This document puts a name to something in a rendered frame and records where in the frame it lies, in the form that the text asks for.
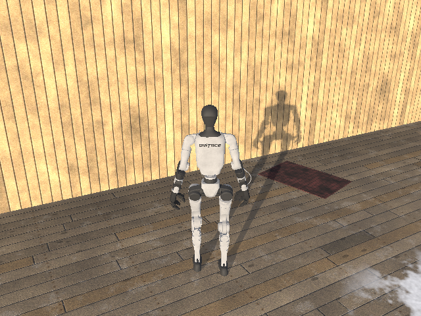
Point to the robot right hand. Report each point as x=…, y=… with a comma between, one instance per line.
x=245, y=197

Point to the robot left hand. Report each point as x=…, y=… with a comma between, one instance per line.
x=174, y=201

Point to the robot left forearm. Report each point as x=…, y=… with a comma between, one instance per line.
x=178, y=179

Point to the left robot upper arm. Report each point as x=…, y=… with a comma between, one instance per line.
x=186, y=150

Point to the humanoid robot head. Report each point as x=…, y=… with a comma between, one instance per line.
x=209, y=115

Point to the right robot upper arm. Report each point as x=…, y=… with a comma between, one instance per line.
x=234, y=151

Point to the humanoid robot torso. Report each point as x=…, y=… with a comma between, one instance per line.
x=210, y=160

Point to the robot right forearm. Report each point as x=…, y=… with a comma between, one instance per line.
x=240, y=173

